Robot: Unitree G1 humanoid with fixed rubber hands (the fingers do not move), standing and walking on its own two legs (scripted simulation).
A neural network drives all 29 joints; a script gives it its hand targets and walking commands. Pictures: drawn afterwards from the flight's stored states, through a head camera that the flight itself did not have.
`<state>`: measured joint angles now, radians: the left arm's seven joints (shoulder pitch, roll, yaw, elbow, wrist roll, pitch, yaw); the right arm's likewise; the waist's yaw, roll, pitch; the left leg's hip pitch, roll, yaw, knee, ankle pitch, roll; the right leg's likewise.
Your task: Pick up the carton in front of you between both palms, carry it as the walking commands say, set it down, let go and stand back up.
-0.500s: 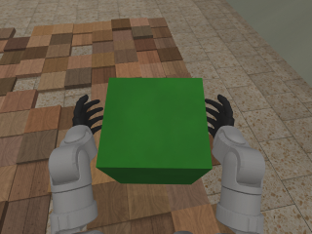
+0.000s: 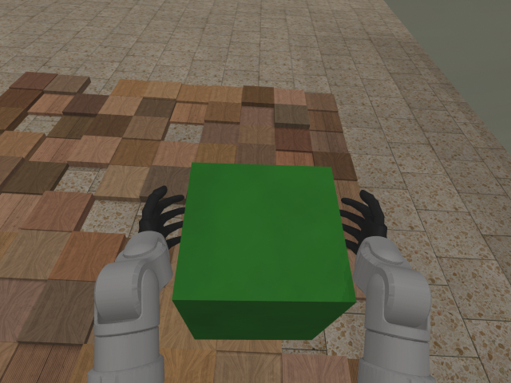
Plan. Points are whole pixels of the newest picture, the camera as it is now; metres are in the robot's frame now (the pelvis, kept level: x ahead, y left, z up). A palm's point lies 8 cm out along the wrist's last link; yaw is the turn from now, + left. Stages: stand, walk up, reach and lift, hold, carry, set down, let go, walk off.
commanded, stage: carry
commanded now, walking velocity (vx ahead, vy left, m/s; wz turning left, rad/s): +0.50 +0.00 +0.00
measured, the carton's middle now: (257, 260) +0.32 +0.02 +0.02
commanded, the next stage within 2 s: none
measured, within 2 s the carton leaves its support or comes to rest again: neither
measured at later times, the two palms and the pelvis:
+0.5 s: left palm (215, 85) +0.66 +0.14 +0.14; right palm (357, 92) +0.68 -0.17 +0.14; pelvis +0.34 -0.03 +0.01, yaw +1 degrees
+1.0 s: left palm (232, 46) +1.01 +0.14 +0.08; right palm (335, 55) +0.98 -0.16 +0.09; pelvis +0.68 +0.01 +0.00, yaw -2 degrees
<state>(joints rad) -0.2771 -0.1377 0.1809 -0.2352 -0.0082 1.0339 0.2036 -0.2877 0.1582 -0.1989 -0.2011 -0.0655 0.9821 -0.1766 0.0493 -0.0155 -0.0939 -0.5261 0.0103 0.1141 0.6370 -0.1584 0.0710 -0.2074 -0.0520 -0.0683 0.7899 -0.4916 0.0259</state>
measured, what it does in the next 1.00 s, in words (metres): walks ahead: right foot, then left foot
